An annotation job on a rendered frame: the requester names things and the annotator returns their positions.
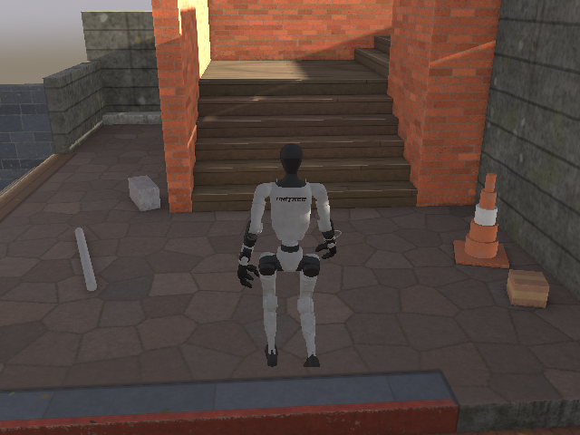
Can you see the left robot foot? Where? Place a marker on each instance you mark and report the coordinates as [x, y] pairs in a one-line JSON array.
[[271, 358]]

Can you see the right robot upper arm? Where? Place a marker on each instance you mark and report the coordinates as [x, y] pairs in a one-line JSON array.
[[322, 204]]

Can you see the right robot hand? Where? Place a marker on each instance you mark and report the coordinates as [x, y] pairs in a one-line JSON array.
[[327, 255]]

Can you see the robot left forearm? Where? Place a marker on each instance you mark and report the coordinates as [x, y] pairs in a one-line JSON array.
[[247, 247]]

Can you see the left robot hand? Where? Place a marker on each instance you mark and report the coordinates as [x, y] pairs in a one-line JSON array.
[[243, 275]]

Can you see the robot right forearm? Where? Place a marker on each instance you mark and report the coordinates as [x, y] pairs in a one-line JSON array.
[[329, 237]]

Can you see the robot right thigh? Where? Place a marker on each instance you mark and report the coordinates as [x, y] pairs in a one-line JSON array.
[[308, 276]]

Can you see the left robot upper arm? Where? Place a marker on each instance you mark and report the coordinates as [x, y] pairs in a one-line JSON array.
[[258, 207]]

